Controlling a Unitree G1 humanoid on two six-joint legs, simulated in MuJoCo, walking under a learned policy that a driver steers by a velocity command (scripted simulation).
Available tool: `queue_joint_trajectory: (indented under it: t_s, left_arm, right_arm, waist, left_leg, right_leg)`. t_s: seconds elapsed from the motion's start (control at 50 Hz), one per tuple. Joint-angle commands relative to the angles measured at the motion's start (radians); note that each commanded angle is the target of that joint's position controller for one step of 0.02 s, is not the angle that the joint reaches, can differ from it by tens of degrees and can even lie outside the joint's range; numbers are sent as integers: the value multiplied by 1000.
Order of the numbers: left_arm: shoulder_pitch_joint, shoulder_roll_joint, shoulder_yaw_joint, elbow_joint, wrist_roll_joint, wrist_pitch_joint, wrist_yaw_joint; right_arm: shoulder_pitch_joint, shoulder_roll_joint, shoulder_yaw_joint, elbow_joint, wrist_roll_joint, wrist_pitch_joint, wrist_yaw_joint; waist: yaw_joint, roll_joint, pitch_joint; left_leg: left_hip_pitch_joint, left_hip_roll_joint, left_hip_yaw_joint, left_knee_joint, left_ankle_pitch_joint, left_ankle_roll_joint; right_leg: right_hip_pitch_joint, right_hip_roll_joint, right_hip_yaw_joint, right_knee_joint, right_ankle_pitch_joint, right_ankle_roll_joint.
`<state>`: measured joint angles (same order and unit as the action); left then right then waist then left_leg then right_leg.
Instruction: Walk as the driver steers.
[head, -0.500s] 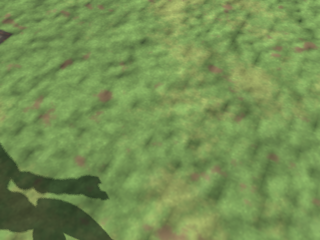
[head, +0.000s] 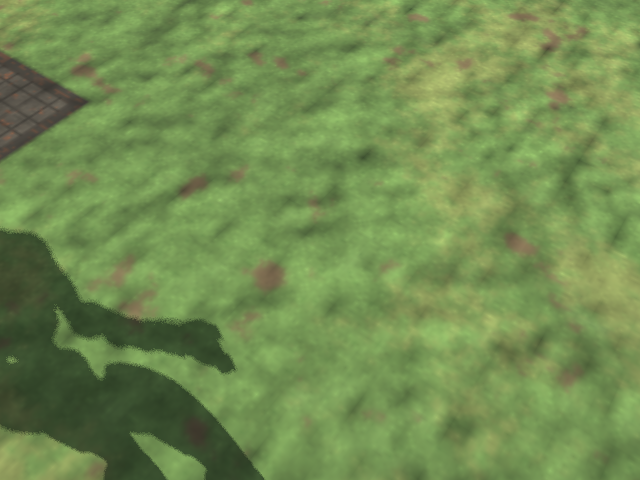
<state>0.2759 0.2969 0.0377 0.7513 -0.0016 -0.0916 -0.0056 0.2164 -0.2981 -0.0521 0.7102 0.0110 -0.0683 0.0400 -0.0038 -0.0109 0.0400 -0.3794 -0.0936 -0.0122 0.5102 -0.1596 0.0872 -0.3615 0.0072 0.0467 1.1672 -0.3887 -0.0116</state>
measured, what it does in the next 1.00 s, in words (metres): walks ahead, turning left: right foot, then left foot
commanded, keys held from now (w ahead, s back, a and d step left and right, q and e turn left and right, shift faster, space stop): w+q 0.74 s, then e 0.26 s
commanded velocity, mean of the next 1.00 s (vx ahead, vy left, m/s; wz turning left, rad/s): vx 0.45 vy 0.00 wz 0.44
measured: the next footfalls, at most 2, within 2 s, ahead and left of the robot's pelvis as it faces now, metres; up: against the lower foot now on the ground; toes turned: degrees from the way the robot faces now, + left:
right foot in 0.36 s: +0.39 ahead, -0.12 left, +0.00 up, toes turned +17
left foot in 0.86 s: +0.55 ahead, +0.24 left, +0.00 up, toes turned +30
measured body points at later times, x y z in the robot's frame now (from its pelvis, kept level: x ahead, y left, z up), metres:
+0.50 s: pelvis +0.28 -0.03 +0.01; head +0.31 -0.04 +0.46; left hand +0.35 +0.27 -0.08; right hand +0.45 -0.28 -0.11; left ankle +0.17 +0.07 -0.64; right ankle +0.35 -0.13 -0.73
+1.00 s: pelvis +0.49 +0.10 +0.00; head +0.53 +0.13 +0.45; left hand +0.41 +0.38 -0.13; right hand +0.77 -0.03 -0.08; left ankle +0.52 +0.22 -0.73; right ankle +0.47 -0.08 -0.64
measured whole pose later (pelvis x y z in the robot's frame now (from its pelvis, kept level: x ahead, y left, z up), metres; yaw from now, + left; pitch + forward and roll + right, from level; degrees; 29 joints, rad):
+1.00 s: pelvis +0.49 +0.10 +0.00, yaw +26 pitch +2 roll +0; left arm 0.26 0.31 0.04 0.88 -0.03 -0.04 0.00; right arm 0.10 -0.25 -0.03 0.64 -0.02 -0.04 0.02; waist 0.03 -0.02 0.08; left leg -0.40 0.00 0.07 0.50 -0.13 0.05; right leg -0.39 -0.04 0.05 1.14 -0.54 0.06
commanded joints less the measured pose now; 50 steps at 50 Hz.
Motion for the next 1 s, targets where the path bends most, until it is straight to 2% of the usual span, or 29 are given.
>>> queue_joint_trajectory:
  t_s: [0.02, 0.08, 0.12, 0.18, 0.26, 0.3, 0.32, 0.34, 0.36, 0.38, 0.4, 0.42, 0.44, 0.46, 0.5, 0.56, 0.64, 0.7, 0.74, 0.78, 0.82, 0.84, 0.86, 0.88, 0.9, 0.92, 0.94, 0.96, 1.0]
  left_arm:
    - [-57, 128, 36, -119, 18, -31, 4]
    - [-60, 92, 27, -119, 23, -9, 10]
    - [-135, 69, 17, -135, 23, -7, 12]
    - [-243, 50, 9, -153, 13, -16, 3]
    - [-304, 86, 23, -170, -4, -30, -9]
    - [-273, 110, 36, -163, -7, -38, -11]
    - [-214, 122, 45, -147, -7, -43, -9]
    - [-123, 148, 60, -129, 2, -47, -2]
    - [21, 200, 75, -118, 16, -47, 7]
    - [99, 274, 94, -79, 22, -30, 3]
    - [83, 185, 78, -87, -2, -25, -2]
    - [44, 125, 62, -96, -2, -21, 1]
    - [-1, 109, 53, -98, 7, -16, 2]
    - [-28, 88, 46, -89, 10, -12, 2]
    - [-45, 70, 41, -75, 15, -16, 5]
    - [-40, 98, 52, -45, 6, -25, 3]
    - [-42, 133, 61, -17, 6, -19, 6]
    - [-10, 154, 64, 10, 0, -9, 10]
    - [20, 171, 68, 29, -9, 0, 10]
    - [50, 176, 66, 56, -21, 15, 8]
    - [48, 203, 69, 73, -33, 26, 11]
    - [33, 200, 63, 77, -37, 28, 12]
    - [47, 161, 45, 70, -20, 19, 10]
    - [146, 36, 0, 51, 24, 6, -10]
    - [201, 109, 10, 106, -17, 4, -14]
    - [86, 179, 36, 84, -52, 11, -12]
    - [17, 148, 28, 55, -51, 19, -4]
    - [6, 126, 28, 70, -34, 33, 9]
    - [80, 95, 31, 99, -21, 78, 24]
  right_arm:
    - [41, -124, -32, -73, -11, -5, -15]
    - [50, -144, -40, -67, -1, -3, -31]
    - [69, -165, -47, -56, 5, 2, -43]
    - [111, -167, -50, -38, 12, 15, -55]
    - [160, -159, -51, -17, 20, 30, -60]
    - [147, -159, -55, -20, 16, 36, -62]
    - [131, -148, -53, -25, 14, 39, -61]
    - [124, -115, -41, -34, 10, 37, -58]
    - [132, -56, -19, -52, -6, 33, -54]
    - [271, -3, 0, -83, 21, 23, -52]
    - [263, -107, -17, -57, 30, 22, -56]
    - [154, -161, -34, -65, 23, 27, -56]
    - [100, -153, -36, -75, 13, 32, -57]
    - [65, -142, -39, -88, 4, 31, -54]
    - [71, -103, -38, -97, 17, 39, -42]
    - [35, -61, -28, -121, 13, 50, -36]
    - [-35, -48, -20, -139, 12, 43, -21]
    - [-136, -30, -10, -165, 11, 33, -2]
    - [-188, -29, -9, -187, 14, 32, 9]
    - [-217, -25, -9, -210, 5, 27, 15]
    - [-118, -63, -30, -190, -12, 18, 14]
    - [15, -103, -51, -148, -18, 16, 6]
    - [119, -169, -69, -120, -30, 21, -14]
    - [163, -240, -64, -120, -63, 30, -34]
    - [200, -193, -54, -133, -57, 32, -30]
    - [151, -161, -47, -121, -42, 33, -24]
    - [71, -130, -36, -106, -24, 27, -24]
    - [14, -87, -23, -96, -19, 21, -24]
    - [-69, -56, -18, -82, -35, 10, -21]
  waist:
    - [-3, 54, -89]
    - [10, 62, -62]
    - [-13, 65, -43]
    - [-56, 86, -41]
    - [-67, 103, -43]
    - [-40, 130, -45]
    - [-4, 138, -61]
    - [43, 125, -126]
    - [99, 20, -262]
    - [40, -305, -366]
    - [61, -224, -299]
    - [89, -126, -172]
    - [76, -65, -104]
    - [63, -60, -52]
    - [33, -105, -31]
    - [26, -86, -12]
    - [40, -56, -7]
    - [77, -42, 17]
    - [90, -41, 33]
    - [81, -37, 45]
    - [4, -74, -32]
    - [-77, -60, -105]
    - [-120, -16, -196]
    - [-61, 259, -371]
    - [-114, 193, -604]
    - [-123, 119, -478]
    - [-81, 105, -317]
    - [-46, 68, -223]
    - [33, 87, -171]
  left_leg:
    - [293, 271, -420, -265, 147, 204]
    - [186, 243, -333, -288, 255, 209]
    - [137, 206, -284, -290, 241, 180]
    - [94, 166, -261, -270, 165, 132]
    - [188, 201, -367, -194, 77, 108]
    - [234, 221, -422, -135, 88, 91]
    - [230, 208, -426, -88, 110, 76]
    - [198, 164, -392, 25, 140, 47]
    - [85, 101, -307, 291, 2, 12]
    - [-261, -28, -170, 595, -429, -50]
    - [-387, 62, -180, 728, -415, -65]
    - [-413, 94, -165, 763, -318, -73]
    - [-386, 125, -135, 750, -246, -81]
    - [-373, 149, -131, 710, -199, -86]
    - [-312, 184, -110, 666, -156, -88]
    - [-338, 202, -89, 591, -108, -103]
    - [-342, 206, -66, 401, 76, -108]
    - [-296, 189, -13, 245, 185, -90]
    - [-289, 179, 12, 181, 178, -72]
    - [-226, 140, 33, 111, 104, -44]
    - [-48, 70, 64, 47, 63, -1]
    - [153, 47, 70, -40, 188, 29]
    - [415, 143, -13, -11, 510, 62]
    - [805, 490, -377, 102, 1059, 237]
    - [830, 583, -541, 53, 999, 330]
    - [710, 506, -375, 8, 928, 274]
    - [576, 445, -276, -38, 808, 218]
    - [442, 408, -217, -87, 722, 185]
    - [206, 372, -111, -181, 640, 165]
  right_leg:
    - [-277, -85, 59, -64, 65, 16]
    - [-257, -80, 23, -203, 112, 64]
    - [-233, -64, 14, -349, 255, 85]
    - [-135, -15, 7, -548, 448, 93]
    - [-92, 8, 46, -668, 433, 73]
    - [-49, 4, 54, -695, 354, 43]
    - [32, 3, 40, -730, 345, 19]
    - [190, -34, 52, -748, 339, -18]
    - [438, -201, 209, -730, 267, -82]
    - [722, -415, 659, -805, 64, -250]
    - [680, -429, 747, -853, -152, -242]
    - [565, -378, 585, -868, -123, -195]
    - [455, -333, 453, -883, 14, -169]
    - [375, -295, 361, -904, 126, -162]
    - [288, -251, 232, -951, 226, -150]
    - [262, -260, 129, -1001, 328, -179]
    - [293, -249, -15, -1013, 459, -171]
    - [312, -240, -102, -1009, 485, -148]
    - [358, -257, -131, -999, 506, -136]
    - [377, -268, -139, -937, 716, -129]
    - [402, -258, -141, -784, 1031, -106]
    - [357, -223, -165, -633, 1055, -76]
    - [190, -168, -173, -431, 834, -30]
    - [-168, -11, -145, -16, -194, 44]
    - [-176, 31, 109, 171, -363, 55]
    - [-226, -25, 120, 171, -305, 51]
    - [-278, -65, 68, 90, -234, 55]
    - [-261, -93, 48, 33, -175, 67]
    - [-73, -108, 29, -30, -80, 92]
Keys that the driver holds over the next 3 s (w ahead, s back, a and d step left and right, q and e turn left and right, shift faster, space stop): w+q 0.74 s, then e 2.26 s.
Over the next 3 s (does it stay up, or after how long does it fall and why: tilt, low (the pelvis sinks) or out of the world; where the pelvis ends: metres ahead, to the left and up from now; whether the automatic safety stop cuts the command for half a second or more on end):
stays up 0.59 0.09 0.01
